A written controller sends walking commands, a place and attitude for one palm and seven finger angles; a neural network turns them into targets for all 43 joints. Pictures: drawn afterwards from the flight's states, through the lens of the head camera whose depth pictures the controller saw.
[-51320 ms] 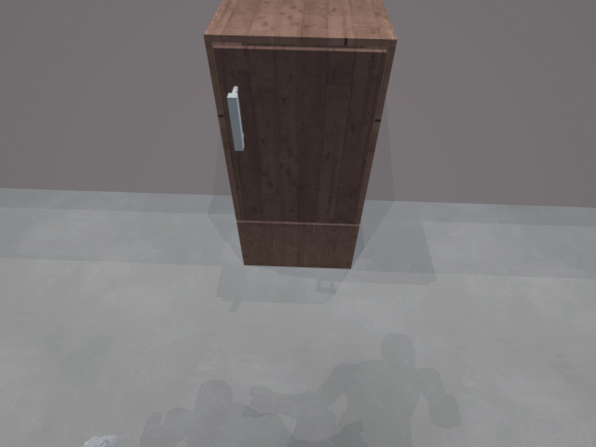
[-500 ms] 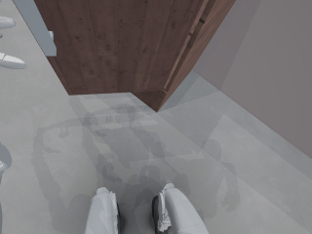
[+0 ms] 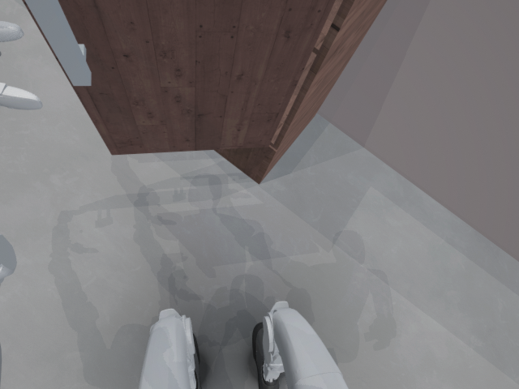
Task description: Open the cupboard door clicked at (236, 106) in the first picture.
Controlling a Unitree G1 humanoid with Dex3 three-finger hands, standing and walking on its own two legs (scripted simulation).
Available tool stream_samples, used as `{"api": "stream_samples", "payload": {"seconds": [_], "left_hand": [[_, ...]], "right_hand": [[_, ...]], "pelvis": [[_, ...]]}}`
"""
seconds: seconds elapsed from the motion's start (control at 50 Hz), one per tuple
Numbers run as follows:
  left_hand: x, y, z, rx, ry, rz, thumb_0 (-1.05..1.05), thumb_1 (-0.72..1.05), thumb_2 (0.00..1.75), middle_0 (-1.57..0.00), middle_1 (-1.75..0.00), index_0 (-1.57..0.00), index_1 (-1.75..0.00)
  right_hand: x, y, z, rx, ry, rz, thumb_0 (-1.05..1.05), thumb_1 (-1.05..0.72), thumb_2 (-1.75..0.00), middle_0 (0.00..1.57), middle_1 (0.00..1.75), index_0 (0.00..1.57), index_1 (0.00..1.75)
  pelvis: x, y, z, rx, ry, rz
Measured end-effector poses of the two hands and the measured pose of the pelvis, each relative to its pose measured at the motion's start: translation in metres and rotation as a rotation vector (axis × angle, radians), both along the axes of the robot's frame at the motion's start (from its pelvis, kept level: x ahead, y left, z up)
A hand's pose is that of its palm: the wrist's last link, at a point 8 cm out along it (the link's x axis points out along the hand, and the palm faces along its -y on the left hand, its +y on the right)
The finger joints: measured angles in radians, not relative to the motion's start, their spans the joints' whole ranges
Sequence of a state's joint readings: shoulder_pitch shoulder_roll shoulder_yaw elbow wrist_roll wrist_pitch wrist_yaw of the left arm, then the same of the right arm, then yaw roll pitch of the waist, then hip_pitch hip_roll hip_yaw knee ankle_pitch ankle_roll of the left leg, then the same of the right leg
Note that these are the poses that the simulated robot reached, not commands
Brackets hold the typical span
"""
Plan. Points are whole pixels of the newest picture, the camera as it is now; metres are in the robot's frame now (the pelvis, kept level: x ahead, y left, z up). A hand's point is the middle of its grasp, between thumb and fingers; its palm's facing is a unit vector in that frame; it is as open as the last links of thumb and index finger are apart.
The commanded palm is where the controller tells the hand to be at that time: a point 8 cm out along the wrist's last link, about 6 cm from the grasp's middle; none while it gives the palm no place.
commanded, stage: slide the fingers in behind the handle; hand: left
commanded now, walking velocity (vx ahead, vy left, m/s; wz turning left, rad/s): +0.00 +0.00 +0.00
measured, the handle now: (61, 23) +0.59 +0.21 +0.07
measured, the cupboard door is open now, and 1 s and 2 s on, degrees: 45 44 44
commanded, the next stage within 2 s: close the thumb around the handle in 1.52 s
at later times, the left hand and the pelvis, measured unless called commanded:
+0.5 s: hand (23, 56) +0.54 +0.25 +0.07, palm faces +0.07 -1.00 -0.01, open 14.5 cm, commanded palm +0.53 +0.25 +0.07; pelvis +0.00 +0.00 +0.01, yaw +1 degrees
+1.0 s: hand (82, 51) +0.55 +0.19 +0.07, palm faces +0.03 -1.00 -0.03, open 14.0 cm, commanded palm +0.53 +0.22 +0.07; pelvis +0.01 -0.02 +0.01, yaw +1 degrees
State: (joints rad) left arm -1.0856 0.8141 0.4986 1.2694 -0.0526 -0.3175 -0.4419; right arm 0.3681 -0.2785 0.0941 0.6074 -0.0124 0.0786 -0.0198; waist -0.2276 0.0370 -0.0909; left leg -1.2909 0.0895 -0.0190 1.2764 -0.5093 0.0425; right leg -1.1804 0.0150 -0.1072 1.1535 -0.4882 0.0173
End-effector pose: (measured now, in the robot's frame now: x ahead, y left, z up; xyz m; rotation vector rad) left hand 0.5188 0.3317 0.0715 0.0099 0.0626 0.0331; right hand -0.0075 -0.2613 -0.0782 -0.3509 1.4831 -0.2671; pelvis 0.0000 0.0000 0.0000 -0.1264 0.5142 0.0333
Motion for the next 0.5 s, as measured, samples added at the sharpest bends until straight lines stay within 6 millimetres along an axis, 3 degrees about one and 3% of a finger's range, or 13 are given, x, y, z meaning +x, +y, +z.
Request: {"api": "stream_samples", "payload": {"seconds": [0.28, 0.5], "left_hand": [[0.004, -0.022, -0.002, 0.002, -0.001, 0.017, -0.01, -0.49, 0.3, -0.3, -1.2, -0.28, -1.2], [-0.006, -0.03, 0.001, 0.003, 0.002, 0.037, -0.01, -0.49, 0.3, -0.3, -1.2, -0.2, -1.17]], "right_hand": [[-0.015, 0.003, 0.004, 0.015, 0.018, -0.025, 0.0, -0.91, -0.9, 0.21, 0.3, 0.2, 0.3], [-0.005, -0.001, 0.005, 0.036, 0.018, -0.004, 0.0, -0.91, -0.9, 0.21, 0.3, 0.2, 0.3]], "pelvis": [[-0.001, 0.001, 0.004, 0.005, -0.005, -0.006], [0.004, -0.003, 0.01, 0.014, -0.023, 0.009]]}}
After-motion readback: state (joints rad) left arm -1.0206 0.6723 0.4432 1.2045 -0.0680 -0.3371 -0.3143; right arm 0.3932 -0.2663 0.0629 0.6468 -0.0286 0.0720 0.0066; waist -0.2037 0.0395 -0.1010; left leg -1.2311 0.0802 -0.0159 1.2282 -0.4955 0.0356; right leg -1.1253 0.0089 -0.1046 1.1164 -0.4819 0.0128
